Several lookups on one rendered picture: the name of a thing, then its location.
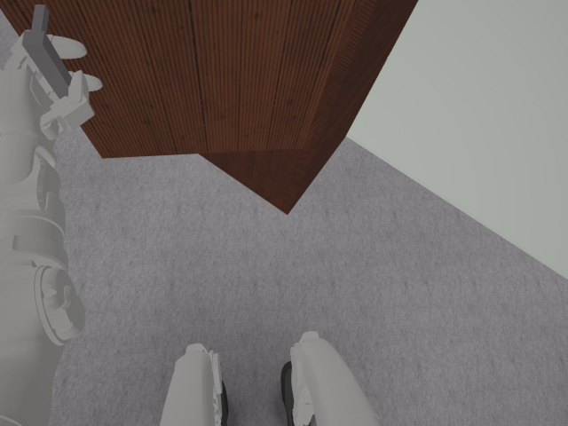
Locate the robot left upper arm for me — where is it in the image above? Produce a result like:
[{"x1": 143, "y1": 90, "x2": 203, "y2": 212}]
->
[{"x1": 0, "y1": 265, "x2": 85, "y2": 426}]

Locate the robot left forearm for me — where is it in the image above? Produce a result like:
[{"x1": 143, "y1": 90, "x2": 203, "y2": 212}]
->
[{"x1": 0, "y1": 134, "x2": 68, "y2": 277}]

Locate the cupboard door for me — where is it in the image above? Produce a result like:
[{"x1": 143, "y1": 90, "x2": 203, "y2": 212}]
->
[{"x1": 0, "y1": 0, "x2": 355, "y2": 159}]

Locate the left robot thigh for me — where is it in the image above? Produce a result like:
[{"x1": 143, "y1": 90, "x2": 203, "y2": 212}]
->
[{"x1": 160, "y1": 350, "x2": 223, "y2": 426}]

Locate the right robot shin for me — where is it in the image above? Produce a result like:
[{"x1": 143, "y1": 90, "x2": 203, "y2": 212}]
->
[{"x1": 291, "y1": 331, "x2": 332, "y2": 426}]

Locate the handle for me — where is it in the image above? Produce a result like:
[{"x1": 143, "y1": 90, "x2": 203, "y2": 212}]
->
[{"x1": 22, "y1": 4, "x2": 72, "y2": 99}]

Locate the left robot hand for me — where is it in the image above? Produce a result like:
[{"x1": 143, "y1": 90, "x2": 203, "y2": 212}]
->
[{"x1": 0, "y1": 30, "x2": 103, "y2": 149}]

